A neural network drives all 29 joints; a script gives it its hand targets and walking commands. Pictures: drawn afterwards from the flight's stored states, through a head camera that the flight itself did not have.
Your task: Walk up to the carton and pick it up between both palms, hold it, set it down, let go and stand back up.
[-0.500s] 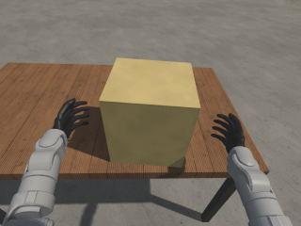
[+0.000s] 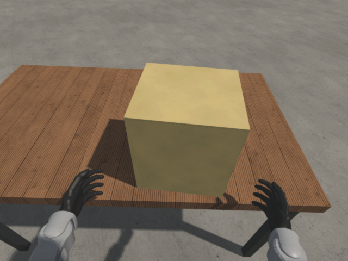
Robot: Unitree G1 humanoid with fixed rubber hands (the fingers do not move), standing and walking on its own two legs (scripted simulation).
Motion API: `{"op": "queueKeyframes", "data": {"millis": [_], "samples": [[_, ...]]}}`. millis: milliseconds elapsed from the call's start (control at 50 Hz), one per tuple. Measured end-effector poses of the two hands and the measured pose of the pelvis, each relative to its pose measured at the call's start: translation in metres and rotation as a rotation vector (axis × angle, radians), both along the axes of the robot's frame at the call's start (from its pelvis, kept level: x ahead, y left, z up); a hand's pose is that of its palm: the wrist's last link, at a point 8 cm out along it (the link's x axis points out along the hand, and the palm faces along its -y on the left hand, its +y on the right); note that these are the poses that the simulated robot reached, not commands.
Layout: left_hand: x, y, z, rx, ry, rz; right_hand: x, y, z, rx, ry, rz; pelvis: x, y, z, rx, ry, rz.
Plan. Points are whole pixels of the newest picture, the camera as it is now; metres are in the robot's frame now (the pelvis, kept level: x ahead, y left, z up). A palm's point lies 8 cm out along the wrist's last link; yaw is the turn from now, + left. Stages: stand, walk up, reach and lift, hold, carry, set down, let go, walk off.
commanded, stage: set down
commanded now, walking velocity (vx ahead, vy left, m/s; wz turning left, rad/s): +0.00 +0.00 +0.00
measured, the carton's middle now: (185, 131) +0.47 +0.00 +0.04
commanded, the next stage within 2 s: let go in 1.66 s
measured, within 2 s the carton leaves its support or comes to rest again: neither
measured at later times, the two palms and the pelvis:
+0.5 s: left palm (68, 229) +0.21 +0.26 -0.01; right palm (277, 240) +0.20 -0.21 -0.02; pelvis +0.01 -0.01 +0.00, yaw +0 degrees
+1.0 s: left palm (76, 248) +0.18 +0.24 -0.04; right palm (281, 249) +0.19 -0.23 -0.05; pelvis +0.01 -0.02 +0.00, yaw +1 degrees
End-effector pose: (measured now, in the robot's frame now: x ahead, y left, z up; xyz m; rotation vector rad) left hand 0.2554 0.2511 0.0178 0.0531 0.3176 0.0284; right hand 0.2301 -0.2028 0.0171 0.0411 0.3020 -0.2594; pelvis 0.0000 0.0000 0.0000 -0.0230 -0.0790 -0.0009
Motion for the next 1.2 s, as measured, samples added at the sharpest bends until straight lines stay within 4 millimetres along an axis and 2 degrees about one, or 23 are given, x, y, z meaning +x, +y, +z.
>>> {"op": "queueKeyframes", "data": {"millis": [60,140,220,380,440,540,660,740,800,980,1100,1200], "samples": [[-0.008,0.007,-0.007,0.005,0.017,0.024,-0.001,0.001,-0.004,-0.021,0.014,0.019,0.001,-0.001,-0.001,0.0,0.009,0.004],[-0.017,0.007,-0.003,0.021,-0.022,0.015,-0.001,0.0,-0.001,-0.033,-0.026,0.02,0.005,-0.002,-0.001,0.0,0.007,0.01],[-0.019,0.009,-0.008,0.036,0.006,0.017,0.001,-0.001,-0.011,-0.045,0.004,0.047,0.007,-0.002,-0.001,0.001,0.013,0.008],[-0.038,0.008,-0.02,0.069,0.076,0.015,-0.018,0.002,-0.032,-0.023,0.064,0.057,0.009,-0.003,0.0,0.003,-0.006,0.003],[-0.039,0.006,-0.019,0.072,0.072,0.007,-0.023,-0.001,-0.035,-0.033,0.071,0.058,0.008,-0.004,0.0,0.004,-0.005,0.006],[-0.046,0.004,-0.037,0.068,0.158,0.015,-0.029,-0.009,-0.044,-0.052,0.123,0.06,0.007,-0.006,0.0,0.007,-0.002,0.004],[-0.049,-0.001,-0.046,0.076,0.214,0.032,-0.032,-0.018,-0.055,-0.072,0.205,0.089,0.008,-0.01,0.001,0.009,0.004,0.001],[-0.051,-0.001,-0.042,0.086,0.201,0.04,-0.031,-0.016,-0.052,-0.061,0.18,0.098,0.011,-0.013,0.001,0.009,0.012,0.001],[-0.057,-0.001,-0.047,0.108,0.235,0.038,-0.032,-0.015,-0.059,-0.064,0.193,0.117,0.013,-0.014,0.001,0.01,0.007,0.005],[-0.071,-0.011,-0.061,0.092,0.317,0.047,-0.038,-0.022,-0.07,-0.094,0.237,0.143,0.011,-0.016,0.001,0.011,0.01,0.013],[-0.074,-0.017,-0.066,0.09,0.338,0.06,-0.038,-0.023,-0.071,-0.111,0.253,0.175,0.007,-0.017,0.002,0.012,0.011,0.007],[-0.085,-0.026,-0.078,0.078,0.398,0.068,-0.043,-0.026,-0.073,-0.131,0.285,0.191,0.004,-0.018,0.002,0.015,0.002,0.005]]}}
